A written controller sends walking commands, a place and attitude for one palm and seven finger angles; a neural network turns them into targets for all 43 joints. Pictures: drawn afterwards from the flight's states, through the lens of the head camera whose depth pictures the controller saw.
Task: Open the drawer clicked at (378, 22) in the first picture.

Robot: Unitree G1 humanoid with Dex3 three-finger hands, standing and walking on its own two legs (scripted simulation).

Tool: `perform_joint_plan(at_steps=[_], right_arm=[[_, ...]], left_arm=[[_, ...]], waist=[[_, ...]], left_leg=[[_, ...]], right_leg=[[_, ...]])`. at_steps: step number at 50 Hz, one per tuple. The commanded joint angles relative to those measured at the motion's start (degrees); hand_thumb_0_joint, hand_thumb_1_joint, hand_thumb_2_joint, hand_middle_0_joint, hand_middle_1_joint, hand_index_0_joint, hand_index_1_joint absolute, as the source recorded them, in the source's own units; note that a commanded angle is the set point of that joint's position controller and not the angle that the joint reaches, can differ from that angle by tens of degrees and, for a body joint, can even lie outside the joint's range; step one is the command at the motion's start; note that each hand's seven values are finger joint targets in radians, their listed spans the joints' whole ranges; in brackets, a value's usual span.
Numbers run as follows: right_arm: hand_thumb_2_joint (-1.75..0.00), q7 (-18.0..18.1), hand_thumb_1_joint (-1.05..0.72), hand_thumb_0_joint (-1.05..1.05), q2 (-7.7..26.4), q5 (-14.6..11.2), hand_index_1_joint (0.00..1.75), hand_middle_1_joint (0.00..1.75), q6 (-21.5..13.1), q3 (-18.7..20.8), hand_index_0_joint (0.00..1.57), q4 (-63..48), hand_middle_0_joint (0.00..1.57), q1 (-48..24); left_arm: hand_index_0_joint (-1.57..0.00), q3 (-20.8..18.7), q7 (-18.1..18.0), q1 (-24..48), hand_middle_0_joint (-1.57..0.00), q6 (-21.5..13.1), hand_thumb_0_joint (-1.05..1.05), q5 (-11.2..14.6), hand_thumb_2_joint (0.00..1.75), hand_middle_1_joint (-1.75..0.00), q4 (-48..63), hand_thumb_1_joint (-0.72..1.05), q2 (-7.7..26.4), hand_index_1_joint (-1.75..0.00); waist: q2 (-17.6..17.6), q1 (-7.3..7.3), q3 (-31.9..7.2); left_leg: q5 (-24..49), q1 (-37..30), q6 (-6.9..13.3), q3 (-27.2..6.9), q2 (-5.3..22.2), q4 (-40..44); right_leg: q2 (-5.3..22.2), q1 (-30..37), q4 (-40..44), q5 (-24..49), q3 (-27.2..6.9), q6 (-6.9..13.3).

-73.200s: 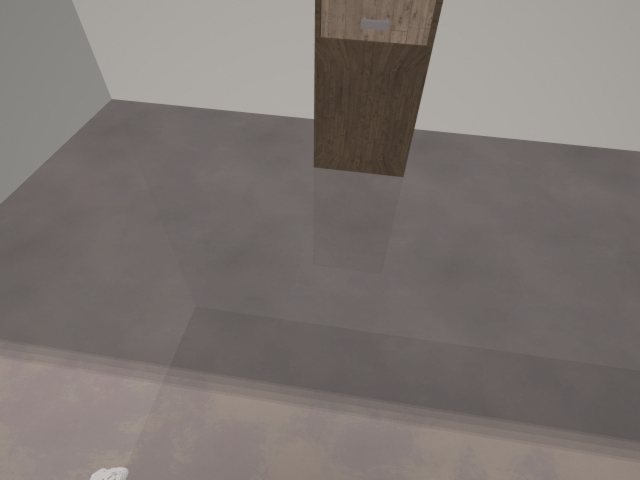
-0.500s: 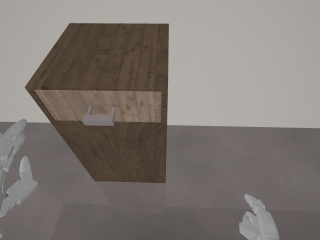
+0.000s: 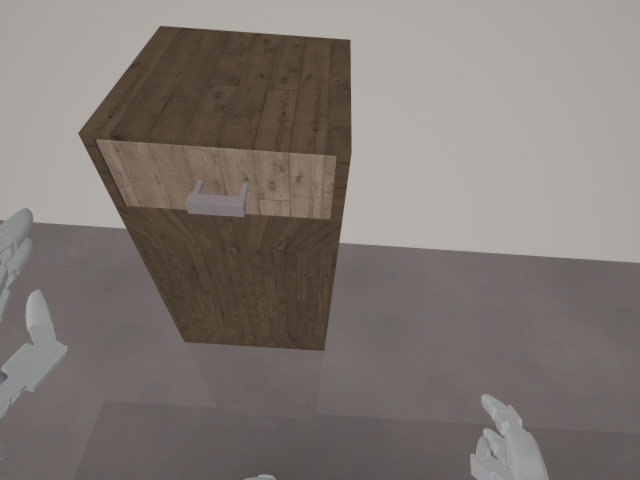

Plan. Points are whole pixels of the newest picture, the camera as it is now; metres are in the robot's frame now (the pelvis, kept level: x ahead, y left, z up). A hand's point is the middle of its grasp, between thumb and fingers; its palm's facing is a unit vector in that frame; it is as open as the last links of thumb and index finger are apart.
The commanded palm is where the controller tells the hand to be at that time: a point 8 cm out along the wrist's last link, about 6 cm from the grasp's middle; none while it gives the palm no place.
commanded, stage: step back with the hand held close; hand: left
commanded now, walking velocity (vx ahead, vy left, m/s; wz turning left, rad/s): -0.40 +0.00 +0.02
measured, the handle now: (219, 196) +0.58 +0.21 -0.03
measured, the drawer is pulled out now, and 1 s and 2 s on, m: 0.00 0.00 0.00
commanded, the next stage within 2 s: stop stepping back and stand still in 0.52 s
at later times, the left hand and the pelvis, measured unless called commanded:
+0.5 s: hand (40, 447) +0.13 +0.22 +0.16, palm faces +0.24 -0.84 -0.49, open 7.4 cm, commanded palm +0.06 +0.26 +0.19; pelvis -0.08 -0.01 +0.01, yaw -3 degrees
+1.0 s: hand out of the picture +0.00 +0.20 +0.16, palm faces +0.34 -0.83 -0.45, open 7.4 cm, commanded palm -0.06 +0.25 +0.19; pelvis -0.19 -0.03 +0.01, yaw -1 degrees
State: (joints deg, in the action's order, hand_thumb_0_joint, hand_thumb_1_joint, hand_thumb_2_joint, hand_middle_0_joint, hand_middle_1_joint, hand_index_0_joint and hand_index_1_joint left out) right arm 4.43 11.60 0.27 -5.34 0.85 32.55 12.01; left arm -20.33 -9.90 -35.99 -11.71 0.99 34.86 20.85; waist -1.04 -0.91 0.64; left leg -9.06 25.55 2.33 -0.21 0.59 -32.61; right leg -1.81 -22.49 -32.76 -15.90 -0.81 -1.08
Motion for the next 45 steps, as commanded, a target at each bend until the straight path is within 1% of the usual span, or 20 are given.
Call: perform_joint_plan(at_steps=[1,6,9,11,14,16,17,19,20,23,27,30,31,32,33,34,37,41,43,45], right_arm=[[-0.9,0.63,-0.9,0.0,7.1,0.86,0.3,0.3,-5.18,2.53,0.2,-9.74,0.2,-5.43],[-0.9,-0.66,-0.9,0.0,7.2,1.44,0.3,0.3,-6.03,1.69,0.2,-7.42,0.2,-6.53],[-0.9,-1.3,-0.9,0.0,5.98,0.53,0.3,0.3,-4.15,1.89,0.2,-5.7,0.2,-5.14],[-0.9,-0.87,-0.9,0.0,6.45,-0.42,0.3,0.3,-3.25,2.97,0.2,-6.66,0.2,-6.31],[-0.9,-0.53,-0.9,0.0,5.37,-0.12,0.3,0.3,-1.06,2.41,0.2,-8.04,0.2,-8.73],[-0.9,0.14,-0.9,0.0,5.77,-0.04,0.3,0.3,0.07,2.14,0.2,-8.02,0.2,-8.29],[-0.9,0.2,-0.9,0.0,6.09,-0.29,0.3,0.3,0.45,2.48,0.2,-7.95,0.2,-7.32],[-0.9,-0.43,-0.9,0.0,6.21,0.16,0.3,0.3,-0.12,2.67,0.2,-8.88,0.2,-6.53],[-0.9,-0.76,-0.9,0.0,6.53,0.84,0.3,0.3,-1.39,2.79,0.2,-8.94,0.2,-6.69],[-0.9,-1.5,-0.9,0.0,6.92,1.12,0.3,0.3,-4.35,2.75,0.2,-7.24,0.2,-4.17],[-0.9,-1.57,-0.9,0.0,7.27,1.31,0.3,0.3,-5.02,2.25,0.2,-7.15,0.2,-5.88],[-0.9,-1.33,-0.9,0.0,7.31,1.05,0.3,0.3,-4.72,1.97,0.2,-8.08,0.2,-8.22],[-0.9,-1.38,-0.9,0.0,6.52,0.79,0.3,0.3,-4.25,1.81,0.2,-7.85,0.2,-7.69],[-0.9,-1.5,-0.9,0.0,6.24,0.31,0.3,0.3,-3.33,2.24,0.2,-7.78,0.2,-6.5],[-0.9,-1.55,-0.9,0.0,6.36,0.38,0.3,0.3,-2.63,2.15,0.2,-6.98,0.2,-6.82],[-0.9,-1.41,-0.9,0.0,6.79,-0.15,0.3,0.3,-2.36,2.84,0.2,-5.5,0.2,-4.97],[-0.9,0.02,-0.9,0.0,5.42,-0.54,0.3,0.3,-1.93,1.57,0.2,-6.56,0.2,-5.86],[-0.9,1.15,-0.9,0.0,6.54,0.04,0.3,0.3,-4.29,1.14,0.2,-6.38,0.2,-5.18],[-0.9,0.74,-0.9,0.0,7.18,0.25,0.3,0.3,-5.21,1.36,0.2,-5.99,0.2,-3.9],[-0.9,0.37,-0.9,0.0,8.85,-0.29,0.3,0.3,-5.59,2.6,0.2,-6.92,0.2,-4.02]], left_arm=[[-0.2,-7.82,-0.66,-1.59,-0.2,-4.0,0.0,0.34,0.9,-0.3,14.62,0.9,8.82,-0.3],[-0.2,-6.57,0.35,-2.4,-0.2,-4.64,0.0,1.47,0.9,-0.3,14.89,0.9,8.84,-0.3],[-0.2,-6.63,0.37,0.08,-0.2,-6.05,0.0,1.54,0.9,-0.3,13.01,0.9,9.63,-0.3],[-0.2,-7.59,0.5,-0.89,-0.2,-5.59,0.0,1.85,0.9,-0.3,11.78,0.9,10.68,-0.3],[-0.2,-7.43,1.17,-0.62,-0.2,-4.47,0.0,1.61,0.9,-0.3,9.72,0.9,10.0,-0.3],[-0.2,-8.51,1.37,0.17,-0.2,-4.42,0.0,1.48,0.9,-0.3,9.56,0.9,11.4,-0.3],[-0.2,-8.26,1.58,-1.12,-0.2,-4.64,0.0,1.69,0.9,-0.3,9.67,0.9,11.22,-0.3],[-0.2,-7.98,2.19,-4.45,-0.2,-4.61,0.0,2.91,0.9,-0.3,12.3,0.9,12.06,-0.3],[-0.2,-7.3,2.35,-5.2,-0.2,-4.39,0.0,2.91,0.9,-0.3,14.02,0.9,11.62,-0.3],[-0.2,-5.06,1.36,-4.45,-0.2,-3.13,0.0,2.11,0.9,-0.3,16.41,0.9,9.1,-0.3],[-0.2,-6.29,0.65,-4.68,-0.2,-1.45,0.0,2.48,0.9,-0.3,15.04,0.9,9.86,-0.3],[-0.2,-9.06,0.84,-4.33,-0.2,-1.33,0.0,2.97,0.9,-0.3,14.71,0.9,12.97,-0.3],[-0.2,-8.63,1.33,-3.57,-0.2,-1.88,0.0,3.47,0.9,-0.3,14.05,0.9,12.66,-0.3],[-0.2,-9.9,1.43,-4.21,-0.2,-2.5,0.0,2.94,0.9,-0.3,13.82,0.9,14.56,-0.3],[-0.2,-10.64,0.92,-2.34,-0.2,-2.61,0.0,3.12,0.9,-0.3,14.03,0.9,14.98,-0.3],[-0.2,-8.06,0.59,-1.1,-0.2,-1.38,0.0,2.67,0.9,-0.3,10.26,0.9,10.93,-0.3],[-0.2,-7.14,-0.01,-1.65,-0.2,-0.68,0.0,1.62,0.9,-0.3,6.47,0.9,8.94,-0.3],[-0.2,-5.36,-0.83,1.11,-0.2,-1.6,0.0,0.58,0.9,-0.3,6.84,0.9,8.39,-0.3],[-0.2,-4.8,-1.11,1.28,-0.2,-2.59,0.0,0.63,0.9,-0.3,8.45,0.9,8.42,-0.3],[-0.2,-5.39,-0.86,0.26,-0.2,-3.32,0.0,0.94,0.9,-0.3,10.2,0.9,9.95,-0.3]], waist=[[-10.6,1.26,-7.79],[-7.62,0.68,-6.39],[1.44,-0.07,-13.85],[7.47,0.37,-15.27],[5.83,0.76,-6.28],[2.31,0.49,-6.31],[-1.4,0.72,-10.26],[-10.51,1.33,-17.14],[-13.96,2.03,-17.44],[-8.11,1.53,-14.29],[-10.49,1.23,-11.19],[-11.33,1.98,-7.73],[-6.29,1.62,-6.86],[4.02,0.89,-6.83],[10.64,1.43,-5.04],[10.39,0.68,-4.88],[5.98,-0.6,-5.29],[6.18,0.73,-3.91],[2.1,0.81,-4.78],[-1.25,1.18,-6.74]], left_leg=[[-22.23,10.63,4.33,-16.75,13.95,22.15],[-8.22,2.22,1.07,-9.55,8.25,13.74],[12.27,-14.12,-2.95,-0.01,1.67,-0.89],[1.59,-12.71,-3.38,-0.33,-0.78,-7.81],[-5.36,-5.22,-3.38,-2.59,-0.99,-5.96],[13.74,-7.92,-3.08,-2.36,0.11,5.55],[29.69,-14.42,-2.0,-4.3,3.04,7.63],[39.88,-20.49,0.24,-11.84,11.9,13.69],[34.14,-18.32,2.43,-13.9,14.54,15.53],[28.86,-16.81,6.52,-12.51,15.7,14.45],[2.76,-6.28,5.09,-10.81,13.52,21.15],[-14.91,2.57,0.73,-7.06,8.9,21.77],[-14.47,0.86,-1.83,-4.84,5.51,16.16],[-11.44,-7.75,-5.19,0.61,-0.49,-1.68],[-11.35,-8.07,-5.97,-0.15,-4.47,-20.66],[-13.22,-0.72,-5.0,-3.04,-3.73,-30.93],[-10.03,2.47,-4.0,-2.14,0.41,-22.14],[-10.2,-5.82,-1.02,1.2,0.39,3.51],[-3.69,-11.99,-0.03,0.66,1.24,13.62],[7.69,-17.01,0.64,-2.87,5.75,11.04]], right_leg=[[-2.63,13.56,-15.2,-4.61,-0.71,0.72],[-0.36,10.4,5.47,1.31,-2.2,2.85],[8.0,4.69,11.93,30.2,-9.46,3.41],[11.31,5.67,10.54,37.58,-8.36,4.52],[12.55,3.78,11.76,33.06,-10.4,7.09],[6.59,7.5,8.03,35.42,-4.93,3.27],[2.74,6.78,5.67,30.02,-1.8,0.86],[-2.26,5.42,-6.59,-4.29,0.71,0.65],[-2.83,4.0,-13.94,-14.12,-1.11,1.03],[-0.91,0.33,-18.61,-12.32,-1.79,0.64],[-1.61,7.34,-14.79,-13.99,1.81,1.0],[-1.65,14.82,3.58,-8.32,4.93,2.68],[1.38,12.8,12.24,-6.95,2.67,3.94],[10.4,0.46,22.83,-12.93,-8.35,7.33],[21.76,-10.4,28.63,-13.85,-21.45,11.89],[22.71,-8.7,24.72,-9.76,-18.77,11.95],[16.47,5.11,15.81,11.97,-8.0,8.8],[16.02,11.55,14.44,11.77,-8.84,7.23],[11.7,13.22,12.13,8.23,-6.27,4.22],[7.29,12.58,8.84,11.46,-3.5,2.13]])
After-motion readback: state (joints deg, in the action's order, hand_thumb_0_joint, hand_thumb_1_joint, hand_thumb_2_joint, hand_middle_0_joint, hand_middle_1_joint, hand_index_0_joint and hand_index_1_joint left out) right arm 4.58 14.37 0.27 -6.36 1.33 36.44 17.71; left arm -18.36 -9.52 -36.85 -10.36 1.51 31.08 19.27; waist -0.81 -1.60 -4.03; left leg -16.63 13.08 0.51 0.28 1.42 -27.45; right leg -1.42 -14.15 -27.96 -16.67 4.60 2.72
